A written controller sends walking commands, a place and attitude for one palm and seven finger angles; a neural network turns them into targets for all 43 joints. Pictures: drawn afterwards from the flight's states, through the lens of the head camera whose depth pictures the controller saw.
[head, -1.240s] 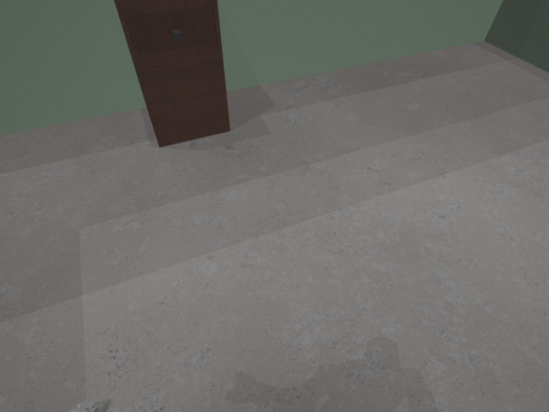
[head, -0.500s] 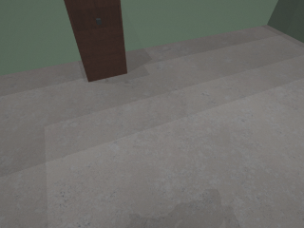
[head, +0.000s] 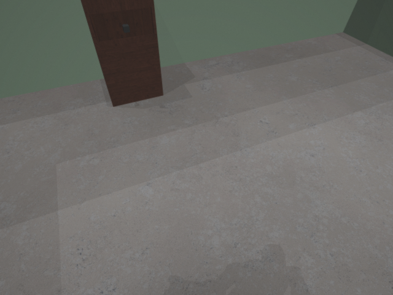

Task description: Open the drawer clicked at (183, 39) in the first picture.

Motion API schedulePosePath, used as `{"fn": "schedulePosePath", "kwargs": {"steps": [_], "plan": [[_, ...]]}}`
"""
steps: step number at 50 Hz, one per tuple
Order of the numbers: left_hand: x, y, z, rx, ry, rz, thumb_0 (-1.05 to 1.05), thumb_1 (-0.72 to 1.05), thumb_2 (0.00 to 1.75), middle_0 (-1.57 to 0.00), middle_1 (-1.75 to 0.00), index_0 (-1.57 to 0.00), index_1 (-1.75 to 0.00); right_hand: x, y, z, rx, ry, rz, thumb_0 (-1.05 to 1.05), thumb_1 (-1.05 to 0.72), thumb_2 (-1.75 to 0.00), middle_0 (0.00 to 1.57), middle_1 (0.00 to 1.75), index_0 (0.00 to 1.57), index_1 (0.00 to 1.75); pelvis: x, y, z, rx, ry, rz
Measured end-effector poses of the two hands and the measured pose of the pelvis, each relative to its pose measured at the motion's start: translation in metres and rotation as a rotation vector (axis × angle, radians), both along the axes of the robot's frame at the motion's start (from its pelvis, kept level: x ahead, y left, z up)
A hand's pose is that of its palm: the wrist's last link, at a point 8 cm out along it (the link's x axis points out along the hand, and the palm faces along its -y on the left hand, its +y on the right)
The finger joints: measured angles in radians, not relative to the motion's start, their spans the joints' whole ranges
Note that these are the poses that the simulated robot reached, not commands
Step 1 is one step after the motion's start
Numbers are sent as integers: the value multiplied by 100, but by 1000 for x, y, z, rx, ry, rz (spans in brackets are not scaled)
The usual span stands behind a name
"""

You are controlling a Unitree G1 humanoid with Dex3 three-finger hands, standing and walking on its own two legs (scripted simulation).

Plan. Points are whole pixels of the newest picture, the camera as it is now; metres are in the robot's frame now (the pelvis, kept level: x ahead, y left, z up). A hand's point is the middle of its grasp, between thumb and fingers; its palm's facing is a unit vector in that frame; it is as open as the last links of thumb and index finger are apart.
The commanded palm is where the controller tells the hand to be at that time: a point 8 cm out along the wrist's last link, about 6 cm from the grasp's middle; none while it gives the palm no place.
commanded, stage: look at it before walking up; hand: left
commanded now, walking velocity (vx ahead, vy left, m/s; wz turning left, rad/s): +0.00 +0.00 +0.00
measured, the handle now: (125, 27) +1.66 +0.56 -0.15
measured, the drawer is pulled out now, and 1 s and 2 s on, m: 0.00 0.00 0.00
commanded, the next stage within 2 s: walk to a spot facing it in 0.20 s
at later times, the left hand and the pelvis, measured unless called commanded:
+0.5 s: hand out of the picture +0.05 +0.23 -0.18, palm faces +0.01 -0.97 -0.25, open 7.4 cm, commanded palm none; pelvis +0.02 +0.01 -0.01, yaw +0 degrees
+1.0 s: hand (140, 232) +0.31 +0.18 -0.19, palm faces -0.04 -0.98 -0.21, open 7.3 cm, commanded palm none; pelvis +0.20 -0.01 -0.03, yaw +0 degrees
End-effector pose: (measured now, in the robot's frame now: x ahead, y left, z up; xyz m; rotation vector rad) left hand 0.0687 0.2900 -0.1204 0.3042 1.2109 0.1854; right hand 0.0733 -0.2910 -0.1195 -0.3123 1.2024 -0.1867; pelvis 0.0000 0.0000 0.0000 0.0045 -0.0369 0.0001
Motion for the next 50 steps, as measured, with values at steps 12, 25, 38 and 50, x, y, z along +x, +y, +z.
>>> {"fn": "schedulePosePath", "kwargs": {"steps": [12, 25, 38, 50], "plan": [[-4, 2, 0, 3, 16, 3, 0, 90, 90, -20, -30, -21, -30, 0, -1, 0, -3, 10, 0, 0, -91, -90, 21, 30, 20, 30, 1, 0, 1, -1, 2, -1], [-22, -18, -22, -76, 71, 52, 0, 90, 90, -20, -30, -21, -30, -14, 28, -15, 44, 81, -14, 0, -91, -90, 20, 30, 20, 30, 23, 6, -6, -18, 21, 5], [13, -37, -39, -202, 224, 66, 1, 90, 90, -20, -30, -20, -30, -70, 113, -14, 145, 303, -196, 0, -91, -90, 20, 30, 20, 30, 95, 29, -5, -17, 38, -9], [239, -61, -40, -126, -79, -43, 1, 92, 90, -19, -30, -20, -30, -42, 103, -27, 217, 552, -302, 0, -90, -90, 21, 30, 20, 30, 201, -9, -30, -9, 35, -6]]}}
